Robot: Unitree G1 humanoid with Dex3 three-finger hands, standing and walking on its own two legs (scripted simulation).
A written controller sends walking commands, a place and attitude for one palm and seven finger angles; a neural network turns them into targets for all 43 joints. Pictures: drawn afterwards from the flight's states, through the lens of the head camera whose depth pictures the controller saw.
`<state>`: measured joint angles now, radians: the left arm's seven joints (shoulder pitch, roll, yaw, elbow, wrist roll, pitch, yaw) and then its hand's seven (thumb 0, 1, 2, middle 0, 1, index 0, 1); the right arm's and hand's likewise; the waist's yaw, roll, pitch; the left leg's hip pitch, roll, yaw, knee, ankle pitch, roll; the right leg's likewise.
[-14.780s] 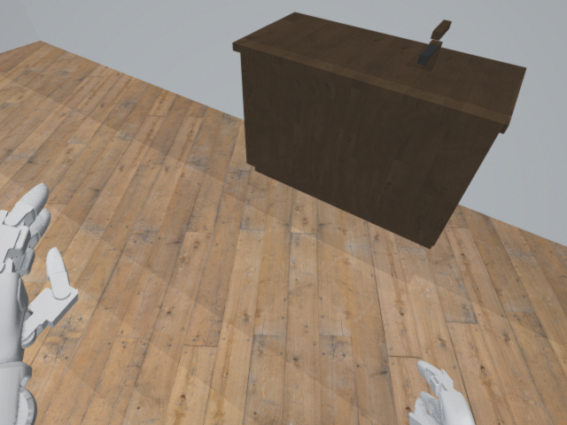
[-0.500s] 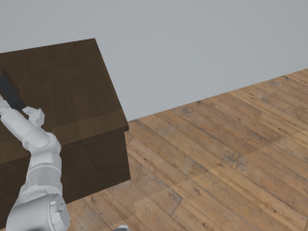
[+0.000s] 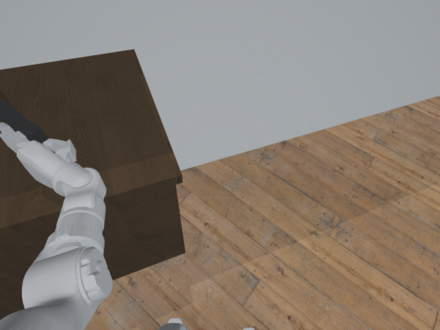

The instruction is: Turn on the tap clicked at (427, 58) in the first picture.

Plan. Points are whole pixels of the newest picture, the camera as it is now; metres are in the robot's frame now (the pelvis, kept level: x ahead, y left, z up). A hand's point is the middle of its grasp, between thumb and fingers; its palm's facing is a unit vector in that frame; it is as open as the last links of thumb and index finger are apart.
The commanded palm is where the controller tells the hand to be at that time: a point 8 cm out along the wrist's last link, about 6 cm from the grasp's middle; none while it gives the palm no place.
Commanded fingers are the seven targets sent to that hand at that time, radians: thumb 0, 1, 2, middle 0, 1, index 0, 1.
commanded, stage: push the lever round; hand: left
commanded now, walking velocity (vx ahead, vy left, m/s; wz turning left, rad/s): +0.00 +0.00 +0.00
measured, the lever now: (34, 135) +0.46 +0.33 +0.08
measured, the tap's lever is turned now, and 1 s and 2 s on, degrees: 31 82 86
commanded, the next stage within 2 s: lift the hand up off the lever in 0.92 s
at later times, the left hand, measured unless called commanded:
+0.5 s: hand (89, 130) +0.49 +0.24 +0.06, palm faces +0.86 -0.49 -0.14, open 8.4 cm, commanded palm +0.44 +0.25 +0.07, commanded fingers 0.00 0.90 0.90 -0.15 -0.15 -0.15 -0.15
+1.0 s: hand (95, 117) +0.52 +0.24 +0.06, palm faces +0.84 -0.52 -0.16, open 8.2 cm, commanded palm +0.47 +0.25 +0.07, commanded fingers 0.00 0.90 0.90 -0.15 -0.15 -0.15 -0.15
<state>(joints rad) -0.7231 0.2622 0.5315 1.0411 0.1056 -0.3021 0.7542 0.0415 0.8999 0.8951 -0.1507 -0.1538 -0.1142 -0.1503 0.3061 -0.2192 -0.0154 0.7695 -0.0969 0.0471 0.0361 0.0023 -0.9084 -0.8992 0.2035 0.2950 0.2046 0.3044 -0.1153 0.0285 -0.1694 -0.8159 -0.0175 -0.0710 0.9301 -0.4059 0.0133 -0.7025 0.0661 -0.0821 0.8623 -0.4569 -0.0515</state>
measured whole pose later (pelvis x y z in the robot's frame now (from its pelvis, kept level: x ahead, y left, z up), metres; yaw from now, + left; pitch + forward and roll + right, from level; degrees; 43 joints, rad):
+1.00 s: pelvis +0.01 -0.03 -0.01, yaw +0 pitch +23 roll -2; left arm -0.97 0.41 0.62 1.26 0.21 -0.23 0.83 0.01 0.89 0.90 -0.15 -0.15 -0.07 -0.12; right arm 0.39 -0.24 -0.01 0.77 -0.12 0.01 0.07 0.00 -0.91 -0.90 0.20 0.29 0.20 0.30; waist -0.20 0.03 -0.19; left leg -0.92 0.01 -0.08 0.94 -0.41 -0.02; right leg -0.82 0.09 -0.09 0.88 -0.47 -0.09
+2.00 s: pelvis +0.02 +0.00 +0.01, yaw +0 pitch +17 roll -2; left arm -0.87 0.30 0.57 1.11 0.14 -0.17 0.80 0.01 0.90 0.90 -0.15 -0.15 -0.16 -0.15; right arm 0.38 -0.23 -0.02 0.78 -0.11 0.04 0.09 0.00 -0.91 -0.90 0.20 0.29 0.20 0.30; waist -0.15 0.04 -0.17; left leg -0.75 -0.01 -0.06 0.84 -0.39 0.01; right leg -0.64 0.07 -0.07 0.76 -0.43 -0.05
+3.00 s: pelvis +0.03 -0.02 +0.03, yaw +1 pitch +14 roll -1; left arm -0.80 0.27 0.56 0.95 0.11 -0.04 0.76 0.01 0.90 0.90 -0.15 -0.15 -0.16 -0.15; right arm 0.36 -0.24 -0.03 0.77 -0.08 0.03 0.04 0.00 -0.91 -0.90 0.20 0.29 0.20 0.30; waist -0.12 0.04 -0.15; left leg -0.60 -0.01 -0.07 0.73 -0.37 -0.01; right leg -0.49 0.07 -0.07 0.67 -0.42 -0.07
